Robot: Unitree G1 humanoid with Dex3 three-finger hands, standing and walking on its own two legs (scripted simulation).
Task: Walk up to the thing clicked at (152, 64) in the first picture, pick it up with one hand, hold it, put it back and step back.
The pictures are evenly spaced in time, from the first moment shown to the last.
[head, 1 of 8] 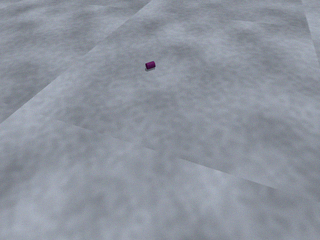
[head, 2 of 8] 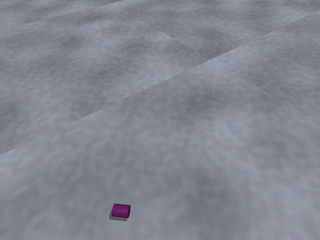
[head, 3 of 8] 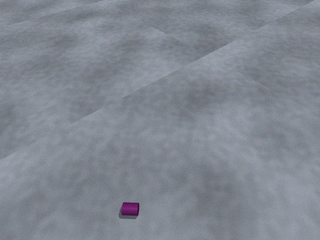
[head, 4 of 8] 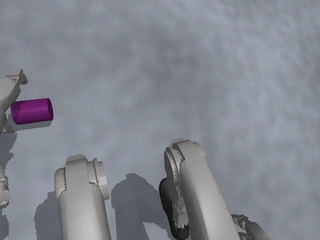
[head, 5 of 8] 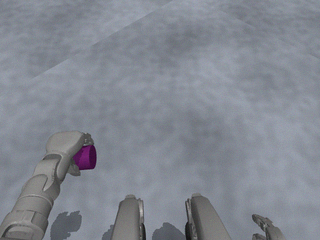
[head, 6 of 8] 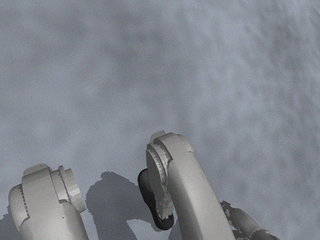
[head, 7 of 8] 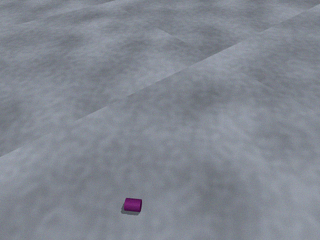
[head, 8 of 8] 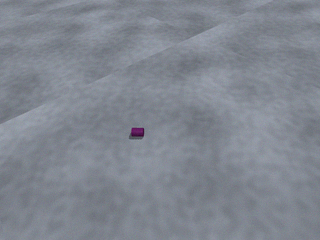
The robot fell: no
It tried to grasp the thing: yes
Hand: left
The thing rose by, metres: 0.68
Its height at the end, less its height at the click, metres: +0.00
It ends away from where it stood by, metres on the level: 0.00
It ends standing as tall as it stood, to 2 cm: yes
